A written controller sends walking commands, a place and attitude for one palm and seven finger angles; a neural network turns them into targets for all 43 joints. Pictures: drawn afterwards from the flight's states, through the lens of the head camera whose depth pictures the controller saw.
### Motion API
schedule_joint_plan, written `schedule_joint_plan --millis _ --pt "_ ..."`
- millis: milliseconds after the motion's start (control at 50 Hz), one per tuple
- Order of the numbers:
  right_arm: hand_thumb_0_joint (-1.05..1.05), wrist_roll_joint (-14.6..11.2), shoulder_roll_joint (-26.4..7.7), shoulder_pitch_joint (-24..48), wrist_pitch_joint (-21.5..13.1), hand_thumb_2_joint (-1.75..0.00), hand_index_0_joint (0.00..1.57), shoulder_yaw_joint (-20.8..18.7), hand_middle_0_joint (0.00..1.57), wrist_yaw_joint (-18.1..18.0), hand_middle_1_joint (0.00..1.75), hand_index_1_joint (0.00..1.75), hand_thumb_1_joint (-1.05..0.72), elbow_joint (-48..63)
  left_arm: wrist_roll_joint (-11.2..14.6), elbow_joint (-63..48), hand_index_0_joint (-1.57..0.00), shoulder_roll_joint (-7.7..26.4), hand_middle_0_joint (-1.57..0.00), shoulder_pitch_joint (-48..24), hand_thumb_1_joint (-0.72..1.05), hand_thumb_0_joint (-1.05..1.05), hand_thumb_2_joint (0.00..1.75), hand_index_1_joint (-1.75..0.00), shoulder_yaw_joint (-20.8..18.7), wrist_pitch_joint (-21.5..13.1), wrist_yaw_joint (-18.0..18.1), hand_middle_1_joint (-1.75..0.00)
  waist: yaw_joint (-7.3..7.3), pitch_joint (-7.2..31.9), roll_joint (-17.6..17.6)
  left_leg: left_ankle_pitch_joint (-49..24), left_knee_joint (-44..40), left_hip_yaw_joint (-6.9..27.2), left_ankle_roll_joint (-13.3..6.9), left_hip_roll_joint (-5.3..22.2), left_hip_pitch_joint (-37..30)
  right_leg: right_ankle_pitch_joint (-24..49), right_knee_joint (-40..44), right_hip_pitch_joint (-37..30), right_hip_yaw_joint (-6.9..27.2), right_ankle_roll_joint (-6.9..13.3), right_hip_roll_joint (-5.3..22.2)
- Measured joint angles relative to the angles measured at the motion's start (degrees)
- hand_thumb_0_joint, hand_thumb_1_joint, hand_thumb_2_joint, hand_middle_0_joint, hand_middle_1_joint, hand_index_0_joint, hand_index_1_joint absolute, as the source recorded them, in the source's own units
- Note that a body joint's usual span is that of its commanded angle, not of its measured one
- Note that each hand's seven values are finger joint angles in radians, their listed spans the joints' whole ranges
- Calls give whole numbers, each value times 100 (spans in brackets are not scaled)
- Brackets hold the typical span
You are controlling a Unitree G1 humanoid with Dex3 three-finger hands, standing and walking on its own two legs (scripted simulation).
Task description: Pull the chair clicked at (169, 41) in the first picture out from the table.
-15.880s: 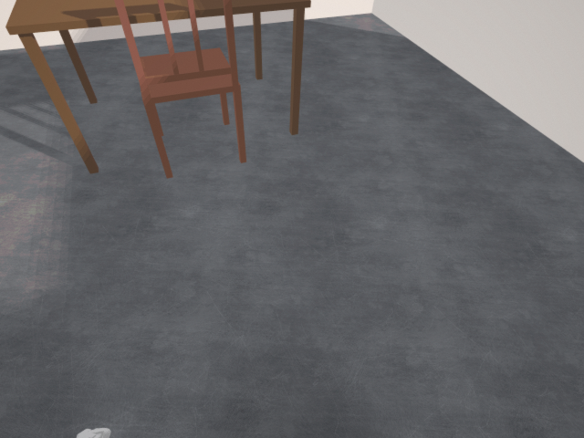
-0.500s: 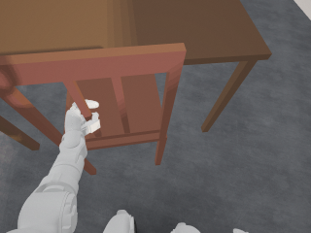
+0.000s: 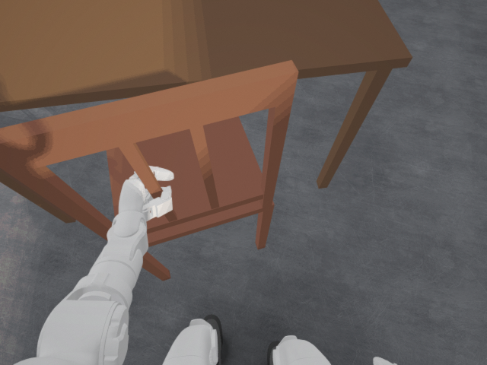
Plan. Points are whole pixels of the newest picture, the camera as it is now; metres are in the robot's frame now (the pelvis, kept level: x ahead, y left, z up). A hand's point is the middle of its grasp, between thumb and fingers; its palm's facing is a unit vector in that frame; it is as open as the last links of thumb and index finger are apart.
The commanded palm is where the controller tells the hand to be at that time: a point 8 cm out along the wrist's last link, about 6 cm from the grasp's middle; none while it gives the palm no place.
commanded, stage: step backward, pulling the chair out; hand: left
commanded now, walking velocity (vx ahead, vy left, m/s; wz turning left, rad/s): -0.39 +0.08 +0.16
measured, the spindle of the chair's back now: (154, 188) +0.42 +0.17 -0.06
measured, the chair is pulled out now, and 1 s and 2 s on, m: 0.11 0.18 0.28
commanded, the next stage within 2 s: none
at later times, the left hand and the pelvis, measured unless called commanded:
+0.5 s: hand (170, 236) +0.33 +0.13 -0.06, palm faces +0.02 -0.98 -0.19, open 5.2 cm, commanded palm +0.34 +0.18 -0.05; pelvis -0.02 -0.01 +0.00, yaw +2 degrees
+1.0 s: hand (168, 237) +0.33 +0.13 -0.06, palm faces -0.01 -0.98 -0.19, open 5.3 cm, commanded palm +0.34 +0.18 -0.05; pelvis -0.02 +0.00 +0.00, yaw +4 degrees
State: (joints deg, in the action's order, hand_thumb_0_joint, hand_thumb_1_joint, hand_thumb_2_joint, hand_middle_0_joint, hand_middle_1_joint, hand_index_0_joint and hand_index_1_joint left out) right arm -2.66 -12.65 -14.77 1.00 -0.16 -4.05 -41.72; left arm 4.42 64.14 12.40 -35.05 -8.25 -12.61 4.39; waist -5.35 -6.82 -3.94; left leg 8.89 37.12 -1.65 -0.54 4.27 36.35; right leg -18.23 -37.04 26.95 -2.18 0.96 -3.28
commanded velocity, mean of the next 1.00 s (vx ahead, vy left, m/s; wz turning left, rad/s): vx -0.38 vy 0.00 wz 0.11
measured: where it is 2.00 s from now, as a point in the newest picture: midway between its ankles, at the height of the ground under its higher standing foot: outside the picture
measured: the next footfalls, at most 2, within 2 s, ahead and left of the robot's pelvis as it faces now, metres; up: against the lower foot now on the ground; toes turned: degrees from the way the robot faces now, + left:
left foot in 1.56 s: -0.12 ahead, +0.16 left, +0.00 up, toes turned +6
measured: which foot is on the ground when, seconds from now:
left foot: down 0.00-1.00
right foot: down 0.00-1.00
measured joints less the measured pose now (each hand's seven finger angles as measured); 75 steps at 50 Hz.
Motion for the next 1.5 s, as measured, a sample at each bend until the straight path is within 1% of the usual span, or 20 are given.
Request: schedule_joint_plan --millis 140,260,420,560,600,660,760,860,940,1000,1100,1200,1260,1300,1320,1360,1400,1420,1460,1500 --pt "0 -89 -242 52 -231 -90 21 -1 20 -94 30 30 -90 -229 38 243 -49 -214 -27 68 72 3 77 -145 228 -55 142 -109 -49 -151 -32 -61 -135 152 55 -61 -308 98 79 -328 -155 57 27" --pt "0 -76 -461 70 -421 -90 21 -74 20 -232 30 30 -91 -315 30 289 -49 -335 -26 242 71 2 77 -145 550 -85 148 -110 37 -96 37 -250 -249 104 10 -125 -525 71 16 -467 -122 10 100" --pt "0 15 -288 210 -586 -90 20 -17 20 -282 30 30 -91 -220 -63 44 -49 -298 -26 432 69 2 78 -145 787 -110 95 -113 195 -121 113 -274 -236 118 27 -135 -565 37 -95 -469 -141 51 111" --pt "0 17 -136 311 -619 -90 21 79 20 -259 30 30 -91 -277 -123 19 -49 -321 -28 567 68 2 80 -145 826 -221 112 -115 179 -187 49 -127 -195 211 96 -161 -672 46 24 -672 -214 77 111" --pt "0 27 -146 304 -604 -90 21 85 20 -273 30 30 -90 -332 -154 25 -49 -356 -28 605 68 1 79 -145 868 -247 109 -115 185 -178 49 -300 -248 196 54 -188 -742 11 15 -728 -205 41 140" --pt "0 54 -122 301 -552 -90 21 85 20 -284 30 30 -90 -360 -199 4 -49 -362 -27 623 68 1 79 -145 935 -260 70 -115 257 -133 133 -225 -283 114 -4 -234 -762 -18 -34 -684 -134 -4 199" --pt "0 104 -57 381 -556 -90 21 96 20 -286 30 30 -90 -329 -219 -85 -49 -316 -27 529 68 1 79 -145 939 -196 42 -117 328 -186 144 -261 -270 117 -1 -202 -667 2 -98 -561 -136 32 169" --pt "0 65 -19 431 -614 -90 21 106 20 -277 30 30 -90 -297 -178 -73 -49 -229 -28 450 67 1 81 -145 848 -180 60 -117 263 -278 69 -229 -196 233 84 -106 -586 100 10 -575 -225 104 52" --pt "0 32 -129 359 -597 -90 21 99 20 -290 30 30 -90 -373 -184 -54 -49 -254 -28 521 67 1 81 -145 840 -195 108 -117 172 -242 134 531 267 400 194 -269 -717 72 7 -624 -205 93 149" --pt "0 28 -249 299 -557 -90 21 66 20 -343 30 30 -90 -466 -244 -82 -49 -315 -27 531 67 2 80 -145 896 -136 72 -118 112 -174 181 349 14 454 154 -355 -1029 56 23 -623 -214 1 274" --pt "0 82 -236 332 -468 -90 21 26 20 -316 30 30 -91 -353 -308 -132 -49 -252 -25 303 67 2 78 -145 999 -38 12 -120 240 -258 424 115 -334 289 23 -449 -1025 243 161 -484 -20 -89 369" --pt "0 149 -33 469 -530 -90 21 32 20 -210 30 30 -91 -247 -280 -47 -49 -97 -25 25 67 2 78 -145 850 43 21 -121 231 -434 416 -6 -300 319 80 -318 -904 -62 10 -319 -8 -84 224" --pt "0 102 96 485 -598 -90 21 92 20 -197 30 30 -91 -229 -223 73 -49 2 -25 -112 67 3 79 -145 679 77 16 -120 192 -536 325 -45 -208 404 168 -194 -825 521 218 -350 -119 -12 119" --pt "0 44 140 452 -623 -90 21 127 20 -201 30 30 -90 -234 -178 111 -49 54 -26 -148 67 3 79 -145 592 99 18 -120 153 -554 246 -31 -97 478 203 -128 -720 640 204 -297 -198 115 45" --pt "0 13 149 435 -631 -90 21 132 20 -197 30 30 -90 -250 -163 112 -49 77 -26 -144 66 3 79 -145 560 100 25 -120 116 -551 237 254 68 519 198 -151 -625 600 158 -252 -224 161 49" --pt "0 -10 115 412 -623 -90 21 123 20 -190 30 30 -90 -318 -137 97 -49 75 -27 -114 66 3 79 -145 499 101 70 -120 62 -552 276 1086 926 595 238 -312 -434 551 106 -194 -215 208 128" --pt "0 16 16 371 -618 -90 21 117 20 -190 30 30 -90 -396 -113 55 -49 -1 -27 -74 66 4 79 -145 450 140 123 -119 34 -547 321 1553 1690 615 268 -462 -411 590 135 -173 -178 191 253" --pt "0 22 -40 346 -619 -90 21 120 20 -189 30 30 -90 -434 -127 32 -49 -46 -26 -59 67 4 79 -145 436 164 138 -119 18 -535 344 1697 1837 604 283 -493 -489 616 158 -161 -168 170 324" --pt "0 16 -155 299 -603 -90 21 127 20 -202 30 30 -90 -491 -134 -18 -49 -135 -25 -52 67 4 79 -145 439 220 140 -119 -17 -502 389 1884 1648 569 305 -469 -788 667 214 -127 -177 120 475" --pt "0 1 -273 250 -586 -90 21 119 20 -230 30 30 -91 -516 -135 -74 -49 -223 -24 -80 68 5 78 -145 521 298 133 -119 -41 -443 406 1876 1015 547 315 -377 -1172 723 267 -50 -219 56 618"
